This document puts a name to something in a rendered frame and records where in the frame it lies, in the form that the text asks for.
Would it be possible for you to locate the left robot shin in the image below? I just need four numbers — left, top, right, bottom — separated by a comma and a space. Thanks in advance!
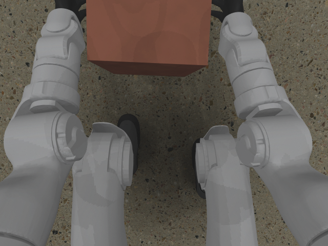
72, 122, 132, 177

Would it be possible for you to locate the left robot forearm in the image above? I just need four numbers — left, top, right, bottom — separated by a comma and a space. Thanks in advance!
4, 8, 86, 155

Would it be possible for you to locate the left robot hand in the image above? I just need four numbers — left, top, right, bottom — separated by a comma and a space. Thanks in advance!
55, 0, 86, 24

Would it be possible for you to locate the left robot upper arm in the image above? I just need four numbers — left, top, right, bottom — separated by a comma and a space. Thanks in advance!
0, 111, 88, 246

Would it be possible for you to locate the robot right foot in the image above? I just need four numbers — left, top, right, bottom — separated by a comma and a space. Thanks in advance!
192, 138, 206, 199

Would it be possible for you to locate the right robot forearm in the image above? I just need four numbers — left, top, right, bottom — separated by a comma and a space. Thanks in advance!
218, 12, 313, 146

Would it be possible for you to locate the right robot upper arm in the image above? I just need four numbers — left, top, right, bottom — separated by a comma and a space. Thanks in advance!
235, 114, 328, 246

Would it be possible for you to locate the right robot hand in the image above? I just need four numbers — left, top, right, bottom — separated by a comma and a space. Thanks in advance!
211, 0, 244, 22

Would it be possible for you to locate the carton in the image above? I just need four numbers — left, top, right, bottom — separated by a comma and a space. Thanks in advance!
86, 0, 212, 77

